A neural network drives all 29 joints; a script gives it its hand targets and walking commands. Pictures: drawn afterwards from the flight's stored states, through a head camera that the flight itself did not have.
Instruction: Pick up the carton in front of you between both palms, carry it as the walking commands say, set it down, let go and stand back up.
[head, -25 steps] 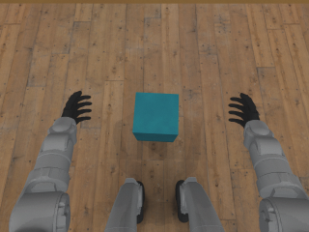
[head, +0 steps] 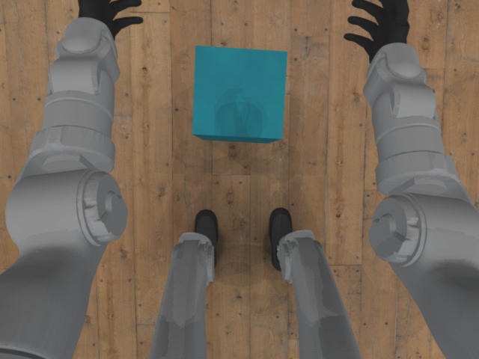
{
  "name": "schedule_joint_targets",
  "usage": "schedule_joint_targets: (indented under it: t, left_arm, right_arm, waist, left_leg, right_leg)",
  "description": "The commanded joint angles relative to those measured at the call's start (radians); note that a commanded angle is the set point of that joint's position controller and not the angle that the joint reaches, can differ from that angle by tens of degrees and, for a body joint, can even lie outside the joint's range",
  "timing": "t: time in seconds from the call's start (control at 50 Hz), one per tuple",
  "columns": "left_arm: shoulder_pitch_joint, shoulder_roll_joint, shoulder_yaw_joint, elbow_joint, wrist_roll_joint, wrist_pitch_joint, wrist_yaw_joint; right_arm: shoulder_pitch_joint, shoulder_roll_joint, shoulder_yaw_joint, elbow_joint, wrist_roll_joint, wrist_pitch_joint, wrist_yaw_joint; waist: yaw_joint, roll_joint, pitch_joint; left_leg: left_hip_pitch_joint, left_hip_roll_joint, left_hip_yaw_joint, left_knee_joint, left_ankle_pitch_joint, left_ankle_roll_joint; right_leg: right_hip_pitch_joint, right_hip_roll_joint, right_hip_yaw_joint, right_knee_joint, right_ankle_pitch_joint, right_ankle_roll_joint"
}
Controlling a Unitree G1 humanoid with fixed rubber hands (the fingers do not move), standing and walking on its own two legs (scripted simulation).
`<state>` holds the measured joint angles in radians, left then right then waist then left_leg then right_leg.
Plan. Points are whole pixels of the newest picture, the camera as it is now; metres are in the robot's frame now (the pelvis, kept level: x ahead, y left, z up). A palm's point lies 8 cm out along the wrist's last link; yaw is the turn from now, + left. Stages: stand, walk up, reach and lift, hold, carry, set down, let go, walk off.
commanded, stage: reach and lift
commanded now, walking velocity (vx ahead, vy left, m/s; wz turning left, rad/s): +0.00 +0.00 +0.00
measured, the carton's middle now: (238, 102) +0.53 +0.01 -0.52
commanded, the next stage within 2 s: none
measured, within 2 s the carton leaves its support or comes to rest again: leaves its support in 1.70 s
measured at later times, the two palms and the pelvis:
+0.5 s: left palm (151, 87) +0.53 +0.20 -0.35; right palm (328, 95) +0.52 -0.19 -0.35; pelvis -0.03 -0.01 -0.20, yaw -1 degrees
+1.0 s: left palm (167, 94) +0.54 +0.18 -0.46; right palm (309, 102) +0.52 -0.17 -0.46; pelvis -0.04 +0.00 -0.28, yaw -2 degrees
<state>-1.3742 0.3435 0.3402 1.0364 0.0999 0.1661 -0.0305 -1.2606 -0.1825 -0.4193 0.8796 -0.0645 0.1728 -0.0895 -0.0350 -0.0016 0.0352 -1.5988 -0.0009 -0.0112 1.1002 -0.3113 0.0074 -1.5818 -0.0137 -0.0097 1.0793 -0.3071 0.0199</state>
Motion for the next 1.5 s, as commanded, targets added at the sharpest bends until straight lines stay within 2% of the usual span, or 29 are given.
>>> schedule_joint_targets:
  t: [0.0,0.06,0.12,0.16,0.32,0.44,0.52,0.58,0.7,0.78,0.82,0.94,1.04,1.18,1.26,1.32,1.34,1.4,1.44,1.48]
  left_arm:
    - [-0.159,0.053,0.038,-0.107,0.03,-0.054,0.004]
    - [-0.094,0.025,0.055,-0.098,0.039,-0.077,0.015]
    - [-0.06,0.026,0.058,-0.086,0.029,-0.094,0.029]
    - [-0.066,0.042,0.042,-0.09,0.007,-0.105,0.038]
    - [-0.223,0.168,-0.142,-0.14,-0.186,-0.098,0.082]
    - [-0.387,0.244,-0.229,-0.112,-0.272,-0.05,0.101]
    - [-0.47,0.262,-0.251,-0.006,-0.289,-0.036,0.1]
    - [-0.512,0.263,-0.263,0.075,-0.293,-0.046,0.093]
    - [-0.574,0.27,-0.295,0.144,-0.304,-0.082,0.085]
    - [-0.625,0.288,-0.334,0.113,-0.339,-0.105,0.097]
    - [-0.636,0.292,-0.338,0.085,-0.349,-0.112,0.102]
    - [-0.545,0.27,-0.355,0.069,-0.352,-0.12,0.101]
    - [-0.504,0.224,-0.351,0.113,-0.337,-0.111,0.095]
    - [-0.559,0.189,-0.354,0.126,-0.317,-0.108,0.087]
    - [-0.619,0.093,-0.379,0.123,-0.324,-0.101,0.075]
    - [-0.62,0.029,-0.344,0.117,-0.275,-0.091,0.063]
    - [-0.689,-0.192,-0.399,0.096,-0.283,-0.084,0.025]
    - [-0.738,-0.66,-0.409,0.102,-0.225,-0.038,-0.111]
    - [-0.69,-0.793,-0.389,0.068,-0.198,-0.006,-0.178]
    - [-0.663,-0.858,-0.375,0.029,-0.195,0.017,-0.215]
  right_arm:
    - [-0.122,-0.069,-0.034,-0.099,-0.032,-0.065,0.011]
    - [-0.081,-0.057,-0.037,-0.087,-0.047,-0.096,0.013]
    - [-0.068,-0.053,-0.015,-0.071,-0.038,-0.11,0.008]
    - [-0.071,-0.056,0.003,-0.066,-0.022,-0.114,0.002]
    - [-0.205,-0.169,0.152,-0.091,0.149,-0.097,-0.057]
    - [-0.376,-0.226,0.222,-0.078,0.249,-0.045,-0.09]
    - [-0.469,-0.238,0.235,0.018,0.267,-0.028,-0.087]
    - [-0.515,-0.246,0.234,0.102,0.26,-0.04,-0.074]
    - [-0.583,-0.27,0.238,0.197,0.252,-0.081,-0.054]
    - [-0.631,-0.301,0.265,0.175,0.287,-0.109,-0.061]
    - [-0.64,-0.292,0.277,0.147,0.294,-0.117,-0.067]
    - [-0.536,-0.247,0.283,0.118,0.31,-0.125,-0.076]
    - [-0.487,-0.225,0.258,0.162,0.286,-0.122,-0.073]
    - [-0.54,-0.207,0.242,0.183,0.265,-0.124,-0.065]
    - [-0.605,-0.106,0.27,0.181,0.266,-0.118,-0.053]
    - [-0.62,-0.035,0.233,0.176,0.203,-0.109,-0.046]
    - [-0.704,0.174,0.285,0.148,0.206,-0.103,-0.008]
    - [-0.82,0.619,0.321,0.112,0.148,-0.047,0.132]
    - [-0.813,0.744,0.321,0.075,0.125,-0.008,0.196]
    - [-0.803,0.803,0.336,0.042,0.125,0.017,0.229]
  waist:
    - [-0.002,0.085,-1.094]
    - [0.007,0.072,-1.064]
    - [0.022,0.044,-1.02]
    - [0.024,0.032,-1.028]
    - [0.005,0.048,-1.27]
    - [0.016,0.067,-1.256]
    - [0.021,0.054,-1.087]
    - [0.018,0.047,-0.961]
    - [0.009,0.047,-0.847]
    - [0.005,0.055,-0.957]
    - [0.007,0.04,-0.959]
    - [0.015,0.061,-1.019]
    - [0.0,0.068,-0.889]
    - [-0.004,0.067,-0.812]
    - [0.007,0.057,-0.792]
    - [0.01,0.05,-0.761]
    - [0.014,0.052,-0.759]
    - [0.025,0.056,-0.658]
    - [0.034,0.042,-0.61]
    - [0.041,0.027,-0.6]
  left_leg:
    - [0.665,-0.056,-0.024,0.048,0.621,-0.027]
    - [0.547,-0.05,-0.036,0.136,0.64,-0.027]
    - [0.391,-0.054,-0.023,0.219,0.544,-0.03]
    - [0.296,-0.06,-0.014,0.283,0.508,-0.033]
    - [0.213,-0.056,0.017,0.577,0.411,-0.043]
    - [0.141,-0.039,0.052,0.698,0.161,-0.045]
    - [0.038,-0.019,0.05,0.746,-0.012,-0.039]
    - [-0.018,-0.008,0.037,0.793,-0.065,-0.035]
    - [-0.049,-0.002,0.013,0.887,-0.028,-0.033]
    - [0.044,-0.004,0.008,0.947,0.085,-0.032]
    - [0.025,-0.009,0.011,0.96,0.102,-0.031]
    - [0.103,-0.017,0.014,0.995,0.244,-0.035]
    - [0.04,-0.02,0.007,0.972,0.156,-0.04]
    - [-0.03,-0.021,0.002,0.941,0.054,-0.038]
    - [-0.042,-0.03,0.008,0.932,0.012,-0.036]
    - [-0.042,-0.041,0.017,0.928,-0.011,-0.038]
    - [-0.042,-0.051,0.017,0.927,-0.005,-0.034]
    - [-0.1,-0.083,0.029,0.94,-0.042,-0.021]
    - [-0.136,-0.092,0.04,0.955,-0.053,-0.005]
    - [-0.156,-0.093,0.048,0.963,-0.042,0.005]
  right_leg:
    - [0.342,0.091,-0.029,0.032,0.468,0.023]
    - [0.199,0.092,-0.024,0.118,0.454,0.032]
    - [0.103,0.096,-0.025,0.212,0.386,0.045]
    - [0.087,0.097,-0.023,0.287,0.389,0.05]
    - [0.104,0.088,-0.033,0.587,0.375,0.05]
    - [0.093,0.08,-0.058,0.713,0.152,0.041]
    - [0.029,0.063,-0.062,0.767,-0.005,0.037]
    - [-0.023,0.054,-0.057,0.811,-0.056,0.035]
    - [-0.067,0.049,-0.043,0.907,-0.013,0.036]
    - [-0.032,0.052,-0.047,0.967,0.087,0.036]
    - [-0.029,0.055,-0.051,0.983,0.109,0.037]
    - [-0.013,0.076,-0.064,1.011,0.216,0.039]
    - [-0.115,0.077,-0.071,0.99,0.117,0.04]
    - [-0.134,0.074,-0.062,0.968,0.045,0.034]
    - [-0.1,0.085,-0.06,0.96,0.026,0.03]
    - [-0.064,0.097,-0.065,0.958,0.012,0.031]
    - [-0.066,0.11,-0.068,0.958,0.014,0.027]
    - [-0.112,0.137,-0.072,0.982,-0.029,0.014]
    - [-0.144,0.146,-0.075,0.987,-0.053,0.006]
    - [-0.162,0.146,-0.078,0.992,-0.053,0.001]
